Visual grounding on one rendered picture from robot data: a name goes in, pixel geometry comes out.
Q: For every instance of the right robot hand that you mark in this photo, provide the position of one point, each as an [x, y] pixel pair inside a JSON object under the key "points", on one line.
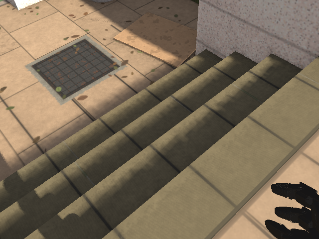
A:
{"points": [[307, 219]]}

